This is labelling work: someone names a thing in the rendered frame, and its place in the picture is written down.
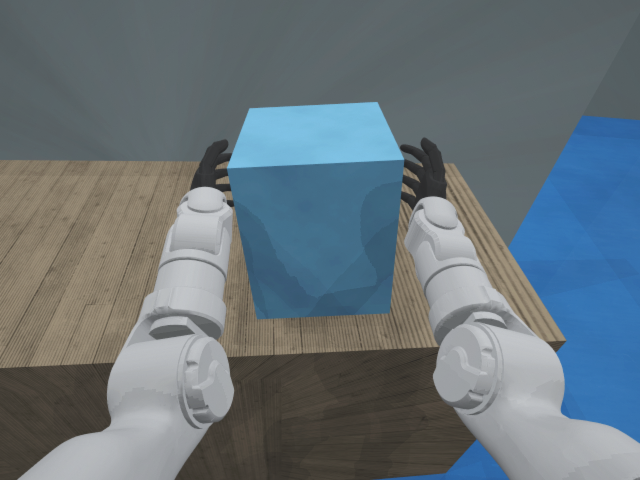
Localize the left robot forearm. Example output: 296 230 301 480
107 187 233 414

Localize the robot left upper arm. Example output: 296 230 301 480
17 334 234 480

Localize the carton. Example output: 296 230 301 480
227 102 404 319

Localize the robot right upper arm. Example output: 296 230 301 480
433 322 640 480

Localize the robot left hand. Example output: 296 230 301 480
190 139 234 207

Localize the pedestal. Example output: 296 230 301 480
0 160 567 480

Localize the right robot forearm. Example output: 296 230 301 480
404 197 564 374

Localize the robot right hand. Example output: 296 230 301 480
400 137 447 210

